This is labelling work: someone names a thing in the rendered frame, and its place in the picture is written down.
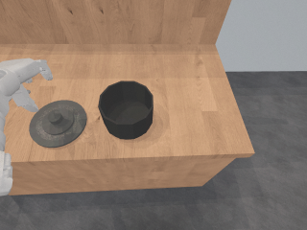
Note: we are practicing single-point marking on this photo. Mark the left robot upper arm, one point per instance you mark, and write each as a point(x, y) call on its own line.
point(5, 173)

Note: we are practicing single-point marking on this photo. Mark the pot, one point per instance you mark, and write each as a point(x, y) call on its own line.
point(127, 109)

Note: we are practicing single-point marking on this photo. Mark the left robot hand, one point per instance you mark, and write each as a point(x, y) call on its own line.
point(25, 69)

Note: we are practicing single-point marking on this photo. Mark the lid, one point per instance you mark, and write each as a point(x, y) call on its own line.
point(54, 136)

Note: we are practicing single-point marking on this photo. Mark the robot left forearm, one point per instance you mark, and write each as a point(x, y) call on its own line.
point(9, 83)

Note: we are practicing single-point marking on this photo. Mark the knob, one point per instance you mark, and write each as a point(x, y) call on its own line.
point(55, 118)

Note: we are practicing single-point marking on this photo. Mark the table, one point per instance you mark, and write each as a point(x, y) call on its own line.
point(168, 46)

